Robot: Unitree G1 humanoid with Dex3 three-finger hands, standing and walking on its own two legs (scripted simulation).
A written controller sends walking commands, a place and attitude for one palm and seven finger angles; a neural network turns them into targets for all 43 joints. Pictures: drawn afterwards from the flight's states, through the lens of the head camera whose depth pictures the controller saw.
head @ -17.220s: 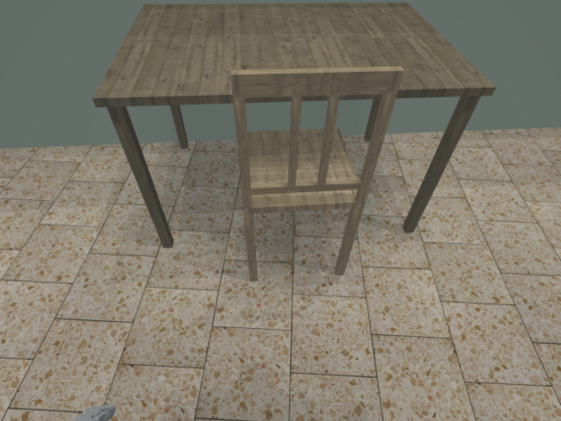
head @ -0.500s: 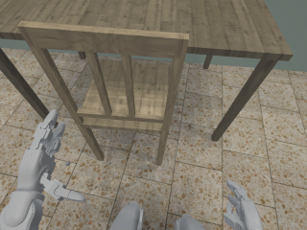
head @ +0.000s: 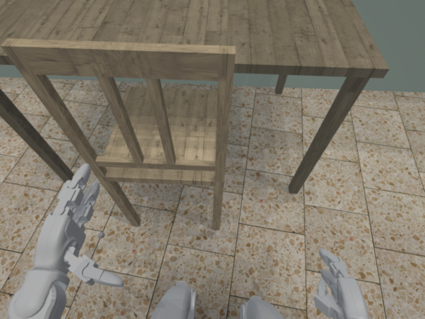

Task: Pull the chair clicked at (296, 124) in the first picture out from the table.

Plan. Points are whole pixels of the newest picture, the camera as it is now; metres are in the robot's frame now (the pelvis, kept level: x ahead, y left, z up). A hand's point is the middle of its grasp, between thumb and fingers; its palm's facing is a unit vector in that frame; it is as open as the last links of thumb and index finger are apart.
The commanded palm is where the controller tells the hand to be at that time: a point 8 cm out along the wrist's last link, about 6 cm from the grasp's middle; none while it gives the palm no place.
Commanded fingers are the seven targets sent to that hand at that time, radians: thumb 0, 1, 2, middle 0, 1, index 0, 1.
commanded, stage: aim the fingers beside a spindle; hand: left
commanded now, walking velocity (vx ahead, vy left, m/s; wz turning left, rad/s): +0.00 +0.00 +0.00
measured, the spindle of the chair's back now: (125, 125) +0.52 +0.25 +0.00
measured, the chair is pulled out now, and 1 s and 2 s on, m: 0.00 0.00 0.00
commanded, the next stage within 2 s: none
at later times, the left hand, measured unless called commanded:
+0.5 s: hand (119, 213) +0.29 +0.19 +0.04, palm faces -0.02 -1.00 -0.03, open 16.9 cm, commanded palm +0.26 +0.24 +0.04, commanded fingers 0.00 -0.50 0.30 -0.06 -0.08 -0.06 -0.08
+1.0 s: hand (144, 200) +0.32 +0.16 +0.02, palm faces -0.01 -1.00 -0.03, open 16.9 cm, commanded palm +0.31 +0.21 +0.02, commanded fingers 0.00 -0.50 0.30 -0.06 -0.08 -0.06 -0.08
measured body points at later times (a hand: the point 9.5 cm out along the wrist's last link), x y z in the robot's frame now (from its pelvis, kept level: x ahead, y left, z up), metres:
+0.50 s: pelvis +0.00 +0.01 -0.01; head +0.08 +0.02 +0.43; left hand +0.28 +0.24 +0.04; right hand +0.17 -0.23 -0.09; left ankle +0.04 +0.11 -0.65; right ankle +0.00 -0.09 -0.65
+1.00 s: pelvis +0.00 +0.02 -0.02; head +0.09 +0.02 +0.42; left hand +0.32 +0.21 +0.02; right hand +0.17 -0.22 -0.12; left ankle +0.04 +0.11 -0.65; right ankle +0.00 -0.09 -0.65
